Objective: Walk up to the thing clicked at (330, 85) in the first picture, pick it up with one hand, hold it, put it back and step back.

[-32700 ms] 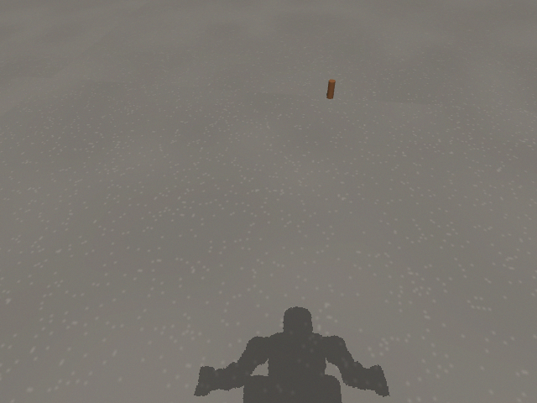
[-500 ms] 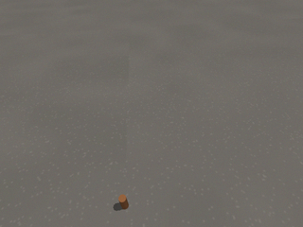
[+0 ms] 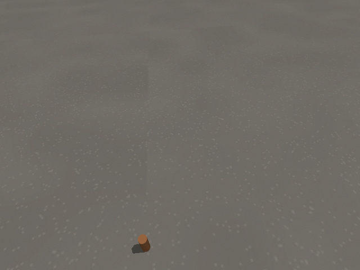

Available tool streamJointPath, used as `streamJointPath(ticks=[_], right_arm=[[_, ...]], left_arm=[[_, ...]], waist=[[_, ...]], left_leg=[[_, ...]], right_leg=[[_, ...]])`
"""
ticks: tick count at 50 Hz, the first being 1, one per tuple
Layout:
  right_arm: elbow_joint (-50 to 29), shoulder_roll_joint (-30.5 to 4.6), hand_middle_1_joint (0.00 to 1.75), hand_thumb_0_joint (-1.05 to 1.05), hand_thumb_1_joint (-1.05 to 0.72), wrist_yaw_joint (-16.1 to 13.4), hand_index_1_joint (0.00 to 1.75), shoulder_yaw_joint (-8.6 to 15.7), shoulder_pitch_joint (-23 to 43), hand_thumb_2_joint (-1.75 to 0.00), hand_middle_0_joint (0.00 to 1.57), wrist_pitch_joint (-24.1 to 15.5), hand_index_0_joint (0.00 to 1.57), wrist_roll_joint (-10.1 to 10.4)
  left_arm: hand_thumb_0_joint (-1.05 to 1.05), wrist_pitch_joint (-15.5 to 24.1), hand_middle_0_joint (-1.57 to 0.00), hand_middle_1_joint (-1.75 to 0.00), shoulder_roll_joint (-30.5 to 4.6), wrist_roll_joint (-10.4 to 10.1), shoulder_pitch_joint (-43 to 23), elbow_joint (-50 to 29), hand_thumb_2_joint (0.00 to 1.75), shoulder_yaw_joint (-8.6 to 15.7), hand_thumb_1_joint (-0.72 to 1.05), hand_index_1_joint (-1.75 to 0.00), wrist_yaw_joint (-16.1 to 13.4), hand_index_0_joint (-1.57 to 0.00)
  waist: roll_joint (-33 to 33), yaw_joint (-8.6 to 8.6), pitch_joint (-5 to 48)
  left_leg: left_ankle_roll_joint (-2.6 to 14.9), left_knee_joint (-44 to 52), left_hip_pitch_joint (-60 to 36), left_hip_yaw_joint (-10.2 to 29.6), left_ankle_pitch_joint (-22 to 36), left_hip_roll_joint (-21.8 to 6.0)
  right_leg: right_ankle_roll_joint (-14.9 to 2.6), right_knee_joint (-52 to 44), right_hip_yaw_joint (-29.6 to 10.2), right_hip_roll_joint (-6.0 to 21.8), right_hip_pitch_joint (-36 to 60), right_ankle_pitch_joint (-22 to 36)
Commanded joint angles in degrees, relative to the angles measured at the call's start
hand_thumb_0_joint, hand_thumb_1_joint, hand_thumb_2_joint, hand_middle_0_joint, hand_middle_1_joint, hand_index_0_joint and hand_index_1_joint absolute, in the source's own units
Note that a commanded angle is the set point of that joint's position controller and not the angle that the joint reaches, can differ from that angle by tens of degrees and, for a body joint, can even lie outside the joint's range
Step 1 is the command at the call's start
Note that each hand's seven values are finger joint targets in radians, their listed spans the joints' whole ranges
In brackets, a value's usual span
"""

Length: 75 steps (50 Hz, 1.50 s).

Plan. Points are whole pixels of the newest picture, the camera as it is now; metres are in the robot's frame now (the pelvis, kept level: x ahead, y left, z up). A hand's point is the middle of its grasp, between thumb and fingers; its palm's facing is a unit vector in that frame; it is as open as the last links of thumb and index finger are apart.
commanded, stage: stand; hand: left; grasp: from above
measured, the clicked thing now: (144, 243) +0.41 +0.24 -0.72
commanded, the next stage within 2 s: step back in 1.02 s
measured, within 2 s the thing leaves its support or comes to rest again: neither
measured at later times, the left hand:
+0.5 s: hand out of the picture +0.02 +0.20 -0.18, palm faces +0.02 -0.97 -0.24, open 7.4 cm
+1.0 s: hand out of the picture +0.04 +0.22 -0.17, palm faces +0.01 -0.96 -0.29, open 7.4 cm
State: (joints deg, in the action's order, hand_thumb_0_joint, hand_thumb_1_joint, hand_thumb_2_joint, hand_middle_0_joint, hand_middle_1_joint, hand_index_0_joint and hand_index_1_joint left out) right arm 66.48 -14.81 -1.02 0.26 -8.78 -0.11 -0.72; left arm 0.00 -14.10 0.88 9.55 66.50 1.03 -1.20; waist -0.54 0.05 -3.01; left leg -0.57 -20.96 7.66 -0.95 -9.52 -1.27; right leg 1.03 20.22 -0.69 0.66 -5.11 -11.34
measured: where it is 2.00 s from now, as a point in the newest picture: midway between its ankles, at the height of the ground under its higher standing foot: outside the picture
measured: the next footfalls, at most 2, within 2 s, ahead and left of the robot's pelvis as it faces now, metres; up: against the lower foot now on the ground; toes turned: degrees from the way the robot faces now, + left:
left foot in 1.74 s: -0.13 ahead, +0.11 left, +0.00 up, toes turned +1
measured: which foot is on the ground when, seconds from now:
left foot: down 0.00-1.00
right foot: down 0.00-1.00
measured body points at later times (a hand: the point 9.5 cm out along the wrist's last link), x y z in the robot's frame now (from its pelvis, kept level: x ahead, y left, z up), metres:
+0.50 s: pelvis +0.00 +0.01 +0.00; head +0.00 +0.01 +0.45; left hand +0.02 +0.26 -0.16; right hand +0.02 -0.24 -0.16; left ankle +0.02 +0.12 -0.75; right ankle +0.00 -0.13 -0.75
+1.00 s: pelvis +0.00 +0.00 +0.00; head +0.01 +0.00 +0.45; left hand +0.04 +0.27 -0.15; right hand +0.04 -0.27 -0.15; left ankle +0.02 +0.12 -0.75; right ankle +0.00 -0.13 -0.75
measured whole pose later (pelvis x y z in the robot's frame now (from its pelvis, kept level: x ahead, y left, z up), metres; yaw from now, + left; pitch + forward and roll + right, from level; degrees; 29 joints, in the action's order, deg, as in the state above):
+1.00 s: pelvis +0.00 +0.00 +0.00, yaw +0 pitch -3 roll +0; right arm 65.1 -15.0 -1.0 1.8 -10.1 -0.4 -0.9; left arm 0.4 -14.4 1.2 11.6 64.9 1.9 -1.2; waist -0.4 -0.3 -3.8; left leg -0.2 -22.1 8.5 -1.4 -10.4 -0.9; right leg 1.3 21.8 -1.2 1.0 -6.3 -12.4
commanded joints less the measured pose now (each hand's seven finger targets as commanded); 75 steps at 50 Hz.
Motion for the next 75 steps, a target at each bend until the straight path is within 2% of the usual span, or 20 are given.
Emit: streamJointPath(ticks=[1, 8, 14, 19, 25, 36, 50, 51, 55, 60, 62, 64, 65, 66, 67, 68, 69, 71, 72, 75], right_arm=[[-2.0, -8.1, 0.3, 0.0, -0.9, -0.6, 0.3, 1.1, -0.4, -0.9, 0.2, -0.6, 0.2, 0.1], [-1.1, -6.6, 0.3, 0.0, -0.9, -0.8, 0.3, 1.1, -1.4, -0.9, 0.2, -0.1, 0.2, -0.2], [-1.3, -6.0, 0.3, 0.0, -0.9, -0.8, 0.3, 1.4, -2.0, -0.9, 0.2, -0.9, 0.2, -0.2], [-1.2, -5.4, 0.3, 0.0, -0.9, -1.0, 0.3, 1.5, -1.9, -0.9, 0.2, -0.9, 0.2, -0.2], [-1.2, -6.1, 0.3, 0.0, -0.9, -1.0, 0.3, 2.0, -3.0, -0.9, 0.2, -0.4, 0.2, -0.4], [-2.8, -7.6, 0.3, 0.0, -0.9, -0.6, 0.3, 2.7, -2.6, -0.9, 0.2, -0.8, 0.2, -0.4], [-4.7, -10.5, 0.3, 0.0, -0.9, -0.2, 0.3, 2.9, -0.7, -0.9, 0.2, -1.2, 0.2, -0.3], [-6.5, -17.9, 0.3, 0.0, -0.9, 0.0, 0.3, 4.3, 3.8, -0.9, 0.2, -0.4, 0.2, 0.5], [-7.9, -17.4, 0.3, 0.0, -0.9, 0.2, 0.3, 4.6, 2.3, -0.9, 0.2, 0.3, 0.2, 1.0], [-11.9, -20.3, 0.3, 0.0, -0.9, 0.5, 0.3, 5.8, 6.0, -0.9, 0.2, 1.2, 0.2, 0.7], [-14.0, -20.1, 0.3, 0.0, -0.9, 0.5, 0.3, 5.9, 8.4, -0.9, 0.2, 1.7, 0.2, 0.5], [-15.8, -20.1, 0.3, 0.0, -0.9, 0.7, 0.3, 5.9, 10.1, -0.9, 0.2, 2.3, 0.2, 0.2], [-16.4, -18.9, 0.3, 0.0, -0.9, 0.8, 0.3, 5.6, 10.4, -0.9, 0.2, 2.6, 0.2, 0.6], [-16.9, -16.5, 0.3, 0.0, -0.9, 0.7, 0.3, 5.0, 9.9, -0.9, 0.2, 3.0, 0.2, 1.2], [-17.0, -14.8, 0.3, 0.0, -0.9, 0.2, 0.3, 4.4, 8.7, -0.9, 0.2, 3.3, 0.2, 1.0], [-16.8, -16.0, 0.3, 0.0, -0.9, -0.2, 0.3, 4.8, 6.6, -0.9, 0.2, 3.5, 0.2, 0.5], [-15.9, -17.8, 0.3, 0.0, -0.9, 0.0, 0.3, 5.4, 3.8, -0.9, 0.2, 3.5, 0.2, 0.6], [-14.3, -18.6, 0.3, 0.0, -0.9, 0.3, 0.3, 5.6, -0.3, -0.9, 0.2, 3.2, 0.2, 2.0], [-14.3, -18.2, 0.3, 0.0, -0.9, 0.2, 0.3, 5.3, -1.4, -0.9, 0.2, 3.1, 0.2, 2.1], [-15.4, -19.0, 0.3, 0.0, -0.9, -0.3, 0.3, 4.5, -0.8, -0.9, 0.2, 2.8, 0.2, 1.2]], left_arm=[[0.0, 0.6, -0.2, -0.3, -8.3, 0.0, 0.2, -1.9, 0.9, 1.4, 0.9, -0.3, -0.7, -0.2], [0.0, 0.0, -0.2, -0.3, -5.9, 0.1, 1.5, -0.9, 0.9, 1.2, 0.9, -0.3, -0.6, -0.2], [0.0, 0.5, -0.2, -0.3, -6.5, 0.2, 1.1, -1.4, 0.9, 1.7, 0.9, -0.3, -0.9, -0.2], [0.0, 0.3, -0.2, -0.3, -5.2, 0.3, 2.4, -0.9, 0.9, 1.5, 0.9, -0.3, -0.9, -0.2], [0.0, 0.0, -0.2, -0.3, -5.6, 0.5, 3.2, -0.9, 0.9, 1.7, 0.9, -0.3, -0.8, -0.2], [0.0, 0.6, -0.2, -0.3, -7.3, 0.5, 3.0, -2.7, 0.9, 2.3, 0.9, -0.3, -0.6, -0.2], [0.0, 1.5, -0.2, -0.3, -10.7, 0.3, 1.3, -4.8, 0.9, 2.4, 0.9, -0.3, -0.4, -0.2], [0.0, 1.1, -0.2, -0.3, -18.8, -1.2, -2.8, -7.4, 0.9, 4.7, 0.9, -0.3, -0.5, -0.2], [0.0, 0.7, -0.2, -0.3, -17.2, -1.6, -2.7, -9.7, 0.9, 4.6, 0.9, -0.3, -0.5, -0.2], [0.0, -1.1, -0.2, -0.3, -15.8, -0.7, 0.4, -11.3, 0.9, 4.0, 0.9, -0.3, 0.0, -0.2], [0.0, -1.4, -0.2, -0.3, -15.9, -0.3, 3.0, -11.1, 0.9, 4.4, 0.9, -0.3, 0.2, -0.2], [0.0, -1.3, -0.2, -0.3, -17.2, 0.0, 4.6, -11.2, 0.9, 4.9, 0.9, -0.3, 0.6, -0.2], [0.0, -1.1, -0.2, -0.3, -18.0, 0.1, 5.6, -11.7, 0.9, 5.3, 0.9, -0.3, 0.6, -0.2], [0.0, -0.5, -0.2, -0.3, -21.6, 0.7, 3.1, -12.8, 0.9, 5.9, 0.9, -0.3, 0.6, -0.2], [0.0, -0.1, -0.2, -0.3, -25.8, 1.1, -0.4, -14.8, 0.9, 6.8, 0.9, -0.3, 0.3, -0.2], [0.0, 0.2, -0.2, -0.3, -27.6, 1.6, -2.5, -16.6, 0.9, 7.2, 0.9, -0.3, 0.1, -0.2], [0.0, 0.1, -0.2, -0.3, -26.3, 1.5, -4.4, -17.7, 0.9, 7.2, 0.9, -0.3, -0.1, -0.2], [0.0, 0.2, -0.2, -0.3, -22.1, 1.3, -9.6, -19.5, 0.9, 6.2, 0.9, -0.3, -0.3, -0.2], [0.0, 0.1, -0.2, -0.3, -21.0, 1.3, -9.8, -19.8, 0.9, 6.1, 0.9, -0.3, -0.4, -0.2], [0.0, -0.1, -0.2, -0.3, -19.9, 1.3, -4.6, -20.7, 0.9, 6.2, 0.9, -0.3, -0.7, -0.2]], waist=[[0.9, -0.27, 2.5], [0.0, -0.05, -1.4], [-0.2, -0.33, 2.8], [0.2, -0.01, 1.7], [0.0, -0.33, -2.0], [-0.1, -0.4, -1.1], [0.8, -0.7, 0.8], [1.7, -0.83, -4.5], [0.0, -1.41, 4.1], [-8.2, -0.06, 8.8], [-10.4, 1.26, 8.6], [-8.8, 2.31, 7.3], [-3.7, 3.35, 6.3], [8.0, 2.42, 2.6], [12.9, 2.35, 0.1], [13.0, 2.09, 0.7], [11.3, 0.6, 0.7], [8.0, -2.44, 1.9], [7.6, -2.52, 4.0], [5.8, 1.53, 7.1]], left_leg=[[1.96, 2.4, -2.1, 4.3, 7.3, -4.8], [1.34, 4.6, 0.7, 4.6, -0.5, -4.1], [1.79, 3.0, -1.6, 4.2, 8.4, -4.6], [1.89, 2.8, -1.9, 4.3, 7.9, -4.6], [1.85, 5.1, 0.7, 5.3, -3.6, -4.4], [2.26, 4.9, 1.1, 5.8, -5.1, -4.9], [2.47, 2.4, -0.8, 4.9, 2.0, -4.9], [3.03, -2.0, 3.1, 6.8, 12.1, -5.3], [5.2, -4.7, 1.5, 6.1, 17.8, -6.6], [12.19, -2.9, 3.8, 11.0, 14.8, -13.5], [13.54, -4.3, 9.4, 11.9, 12.8, -15.0], [11.95, -8.8, 14.7, 10.1, 8.0, -12.5], [8.63, -16.7, 13.7, 6.9, 3.9, -7.9], [3.78, -28.0, 17.8, 2.9, -7.4, 2.0], [2.35, -38.3, 21.9, 5.9, -25.1, 8.8], [2.41, -46.3, 20.4, 10.1, -28.1, 7.9], [2.18, -49.6, 18.6, 11.2, -25.5, 6.7], [1.39, -51.3, 18.8, 11.5, -19.1, 7.9], [0.72, -51.0, 19.9, 11.1, -17.6, 8.7], [-1.01, -47.4, 22.3, 9.7, -17.3, 7.8]], right_leg=[[-1.54, -3.7, -4.2, 5.4, -1.9, 9.5], [-1.23, -4.4, -3.8, 4.4, -4.3, 2.3], [-1.45, -3.1, -3.9, 5.1, -1.4, 8.8], [-1.22, -3.1, -3.4, 4.8, -2.6, 7.3], [-1.48, -3.3, -3.4, 4.2, -6.1, 0.2], [-1.78, -2.5, -3.9, 4.5, -6.1, 0.0], [-1.7, -3.5, -4.8, 5.5, -4.6, 3.7], [-2.5, 0.5, -5.8, 5.2, -9.9, 13.2], [-4.05, 7.0, -4.1, 4.3, -6.5, 15.7], [-3.7, 22.2, 0.1, -0.7, -8.0, -3.2], [-4.4, 25.9, -0.2, -0.9, -6.2, -10.3], [-5.25, 22.9, -1.9, 0.1, -4.0, -6.5], [-6.1, 13.2, -7.0, 4.4, -6.3, 1.1], [-8.95, 1.0, -19.0, 12.7, -8.8, 10.9], [-14.15, -2.1, -27.0, 19.7, -10.7, 19.5], [-18.9, -2.3, -31.1, 22.8, -15.2, 18.7], [-18.83, -1.8, -28.6, 21.6, -16.9, 16.5], [-14.4, 1.4, -16.3, 13.7, -12.3, 17.0], [-12.45, 2.9, -13.1, 11.3, -9.1, 17.1], [-13.65, 5.1, -13.4, 12.4, -0.8, 16.5]])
